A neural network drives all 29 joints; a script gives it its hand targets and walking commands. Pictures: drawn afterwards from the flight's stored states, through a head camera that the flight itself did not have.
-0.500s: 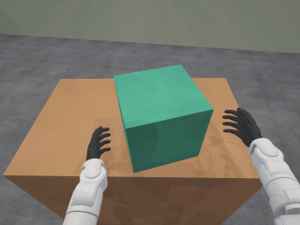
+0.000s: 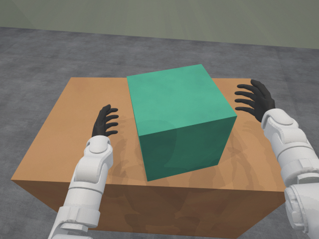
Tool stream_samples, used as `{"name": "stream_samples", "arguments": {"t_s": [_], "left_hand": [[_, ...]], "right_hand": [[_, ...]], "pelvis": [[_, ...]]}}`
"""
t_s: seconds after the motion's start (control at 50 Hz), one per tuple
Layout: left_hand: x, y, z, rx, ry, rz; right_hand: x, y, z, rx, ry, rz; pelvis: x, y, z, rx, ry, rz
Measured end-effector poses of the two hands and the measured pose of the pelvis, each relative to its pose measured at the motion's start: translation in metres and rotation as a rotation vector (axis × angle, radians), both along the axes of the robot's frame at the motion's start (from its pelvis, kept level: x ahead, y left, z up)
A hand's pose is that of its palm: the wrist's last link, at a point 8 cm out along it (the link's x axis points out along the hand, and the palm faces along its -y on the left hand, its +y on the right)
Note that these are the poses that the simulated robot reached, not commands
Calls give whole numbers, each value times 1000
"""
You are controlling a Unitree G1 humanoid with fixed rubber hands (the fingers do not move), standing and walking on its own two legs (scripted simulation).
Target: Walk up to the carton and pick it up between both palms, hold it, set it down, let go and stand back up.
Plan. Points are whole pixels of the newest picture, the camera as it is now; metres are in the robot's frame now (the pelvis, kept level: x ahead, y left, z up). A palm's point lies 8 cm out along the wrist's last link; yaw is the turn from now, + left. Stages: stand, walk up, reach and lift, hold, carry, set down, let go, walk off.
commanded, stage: reach and lift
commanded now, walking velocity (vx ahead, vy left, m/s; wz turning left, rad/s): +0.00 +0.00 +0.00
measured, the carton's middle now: (174, 122) +0.46 +0.01 +0.02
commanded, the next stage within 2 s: none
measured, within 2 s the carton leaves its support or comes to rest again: neither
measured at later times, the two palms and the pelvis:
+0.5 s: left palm (97, 114) +0.39 +0.20 +0.12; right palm (250, 89) +0.47 -0.19 +0.15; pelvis +0.00 +0.00 +0.00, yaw +0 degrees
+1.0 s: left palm (112, 135) +0.39 +0.19 +0.03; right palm (240, 109) +0.47 -0.19 +0.06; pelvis +0.00 -0.01 -0.01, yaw +0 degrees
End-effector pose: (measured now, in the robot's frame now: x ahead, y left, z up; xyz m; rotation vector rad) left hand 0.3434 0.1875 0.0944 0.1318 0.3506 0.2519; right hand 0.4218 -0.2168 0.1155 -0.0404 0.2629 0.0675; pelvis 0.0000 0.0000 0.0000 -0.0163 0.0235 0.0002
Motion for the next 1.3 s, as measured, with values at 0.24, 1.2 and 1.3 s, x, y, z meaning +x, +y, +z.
{"name": "stream_samples", "arguments": {"t_s": [0.24, 1.2, 1.3], "left_hand": [[23, 6, 22, 22, -15, 4], [51, -16, -84, -44, -36, -44], [51, -17, -84, -48, -44, -45]], "right_hand": [[23, 18, 23, -3, 12, 24], [56, 39, -78, -13, 62, 15], [56, 43, -79, -8, 54, 14]], "pelvis": [[0, 0, 0, -2, 17, -1], [1, -15, -10, 16, 358, -5], [1, -15, -10, 16, 362, -5]]}}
